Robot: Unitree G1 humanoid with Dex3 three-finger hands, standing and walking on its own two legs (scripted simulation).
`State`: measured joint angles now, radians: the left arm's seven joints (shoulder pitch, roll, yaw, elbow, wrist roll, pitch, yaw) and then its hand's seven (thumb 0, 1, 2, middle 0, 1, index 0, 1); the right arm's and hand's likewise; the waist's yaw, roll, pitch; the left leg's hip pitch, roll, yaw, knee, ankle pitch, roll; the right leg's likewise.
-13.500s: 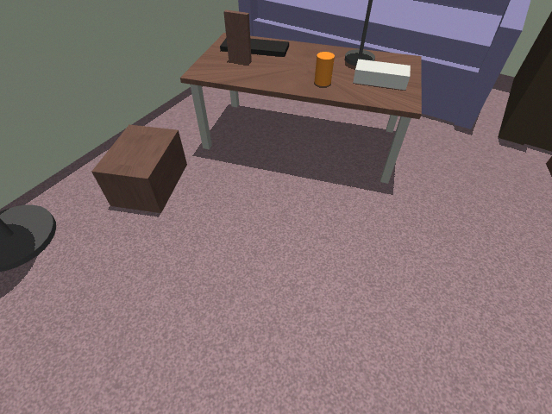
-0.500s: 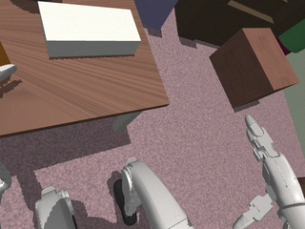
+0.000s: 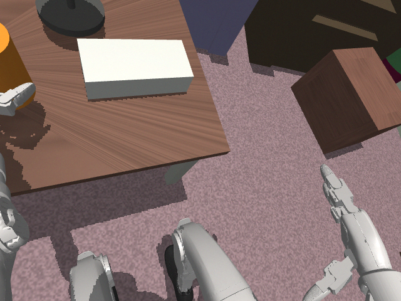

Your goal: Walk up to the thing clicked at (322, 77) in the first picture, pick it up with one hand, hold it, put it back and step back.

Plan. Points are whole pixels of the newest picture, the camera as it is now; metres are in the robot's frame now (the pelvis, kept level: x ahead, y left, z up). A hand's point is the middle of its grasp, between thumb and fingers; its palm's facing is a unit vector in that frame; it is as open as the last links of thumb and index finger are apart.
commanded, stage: settle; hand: left
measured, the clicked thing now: out of the picture +0.57 +0.20 +0.00
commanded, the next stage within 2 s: lift in 0.46 s
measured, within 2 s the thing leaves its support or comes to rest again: neither
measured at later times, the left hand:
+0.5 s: hand out of the picture +0.57 +0.20 +0.01, palm faces +0.20 -0.98 +0.00, open 11.0 cm
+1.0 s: hand out of the picture +0.54 +0.21 +0.06, palm faces +0.19 -0.98 -0.01, open 11.0 cm
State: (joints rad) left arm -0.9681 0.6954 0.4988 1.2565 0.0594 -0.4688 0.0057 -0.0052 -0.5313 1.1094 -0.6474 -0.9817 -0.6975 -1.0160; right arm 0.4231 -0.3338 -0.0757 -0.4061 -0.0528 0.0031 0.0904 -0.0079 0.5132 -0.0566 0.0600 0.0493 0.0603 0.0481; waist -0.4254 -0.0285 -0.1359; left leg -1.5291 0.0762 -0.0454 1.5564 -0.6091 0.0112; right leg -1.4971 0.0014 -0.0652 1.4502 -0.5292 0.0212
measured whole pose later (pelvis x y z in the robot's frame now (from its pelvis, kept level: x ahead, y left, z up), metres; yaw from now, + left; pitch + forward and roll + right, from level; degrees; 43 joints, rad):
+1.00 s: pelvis +0.02 +0.00 +0.05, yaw +1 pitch +28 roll -5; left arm -0.81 0.54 0.45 1.14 -0.01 -0.47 -0.03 -0.01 -0.58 1.17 -0.64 -1.01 -0.69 -1.05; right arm 0.40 -0.28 -0.05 -0.18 -0.06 0.02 0.06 -0.01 0.49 -0.06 0.06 0.05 0.06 0.05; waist -0.32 -0.01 -0.15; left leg -1.27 0.07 -0.03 1.36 -0.57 0.01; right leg -1.24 0.00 -0.06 1.26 -0.49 0.02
